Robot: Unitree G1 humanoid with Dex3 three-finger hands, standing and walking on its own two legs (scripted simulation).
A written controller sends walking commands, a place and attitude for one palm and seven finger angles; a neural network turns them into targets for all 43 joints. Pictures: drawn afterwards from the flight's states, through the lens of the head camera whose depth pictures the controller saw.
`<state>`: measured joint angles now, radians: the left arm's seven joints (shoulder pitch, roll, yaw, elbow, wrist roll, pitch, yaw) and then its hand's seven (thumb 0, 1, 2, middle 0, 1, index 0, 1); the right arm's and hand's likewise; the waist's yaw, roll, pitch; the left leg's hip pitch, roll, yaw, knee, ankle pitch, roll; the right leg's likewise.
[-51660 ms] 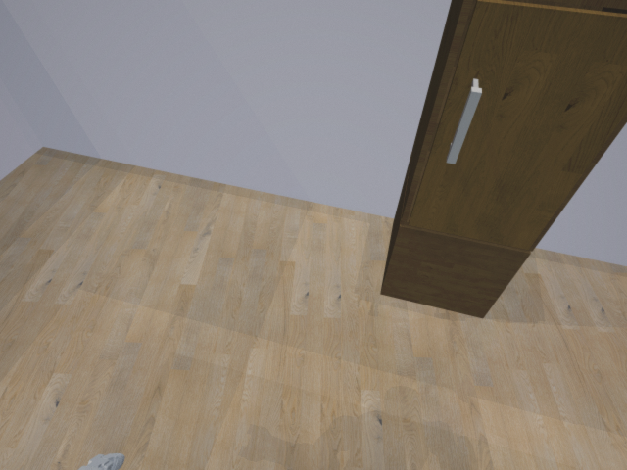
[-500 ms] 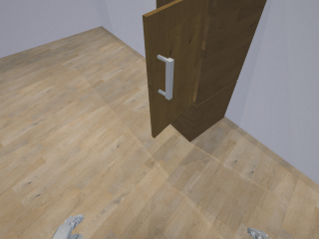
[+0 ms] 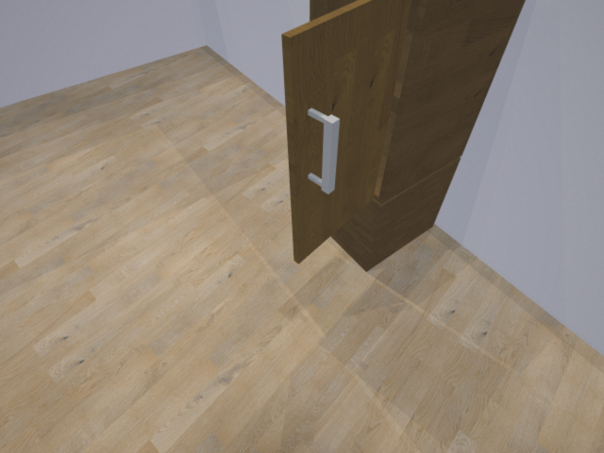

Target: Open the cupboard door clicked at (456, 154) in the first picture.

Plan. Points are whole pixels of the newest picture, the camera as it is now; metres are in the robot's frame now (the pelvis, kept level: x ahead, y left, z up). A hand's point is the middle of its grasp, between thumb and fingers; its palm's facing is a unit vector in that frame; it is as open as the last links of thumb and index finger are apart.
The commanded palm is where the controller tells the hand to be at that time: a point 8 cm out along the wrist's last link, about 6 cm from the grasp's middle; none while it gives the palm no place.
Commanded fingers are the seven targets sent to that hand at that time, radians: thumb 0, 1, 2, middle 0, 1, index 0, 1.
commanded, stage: let the arm hang, fingers relaxed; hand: left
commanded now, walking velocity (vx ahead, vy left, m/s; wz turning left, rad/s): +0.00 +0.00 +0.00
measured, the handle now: (321, 153) +0.63 +0.00 +0.02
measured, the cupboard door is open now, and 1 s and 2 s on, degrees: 100 100 100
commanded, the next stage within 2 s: look to check the result in 0.38 s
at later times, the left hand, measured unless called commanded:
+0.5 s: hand out of the picture +0.06 +0.18 -0.17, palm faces +0.00 -0.97 -0.24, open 7.4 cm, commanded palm none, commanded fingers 0.00 0.90 0.90 -0.20 -0.30 -0.20 -0.30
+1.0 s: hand out of the picture +0.07 +0.18 -0.16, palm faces +0.00 -0.96 -0.27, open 7.4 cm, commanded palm none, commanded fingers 0.00 0.90 0.90 -0.20 -0.30 -0.20 -0.30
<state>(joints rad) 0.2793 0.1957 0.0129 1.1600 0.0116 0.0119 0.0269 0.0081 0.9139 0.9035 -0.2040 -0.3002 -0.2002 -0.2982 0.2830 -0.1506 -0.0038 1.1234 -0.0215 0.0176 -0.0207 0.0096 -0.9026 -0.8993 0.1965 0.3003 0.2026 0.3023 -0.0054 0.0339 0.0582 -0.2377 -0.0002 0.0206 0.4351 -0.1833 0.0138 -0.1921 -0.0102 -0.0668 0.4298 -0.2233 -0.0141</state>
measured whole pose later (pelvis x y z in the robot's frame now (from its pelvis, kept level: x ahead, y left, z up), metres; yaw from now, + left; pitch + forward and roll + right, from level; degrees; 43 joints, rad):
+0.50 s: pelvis +0.02 -0.01 +0.00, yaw +0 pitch -1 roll +0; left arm 0.18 0.20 0.01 1.13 0.01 -0.01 0.02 0.01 0.91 0.90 -0.21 -0.30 -0.20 -0.30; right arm 0.21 -0.20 0.00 1.13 -0.02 0.00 -0.03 0.01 -0.90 -0.90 0.20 0.30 0.20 0.30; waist -0.01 0.02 0.05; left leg -0.17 0.01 0.02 0.37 -0.19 0.00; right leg -0.13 0.00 -0.07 0.37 -0.23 -0.03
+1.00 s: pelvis +0.03 -0.02 +0.01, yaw +0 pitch -1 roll +0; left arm 0.18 0.22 0.01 1.14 0.01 -0.01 0.02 0.01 0.91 0.90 -0.21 -0.30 -0.20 -0.30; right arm 0.17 -0.23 0.00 1.13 -0.02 0.01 -0.03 0.01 -0.90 -0.90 0.20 0.30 0.20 0.30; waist -0.01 0.02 0.05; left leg -0.14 0.03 0.01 0.35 -0.19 -0.02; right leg -0.09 0.02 -0.07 0.34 -0.23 -0.04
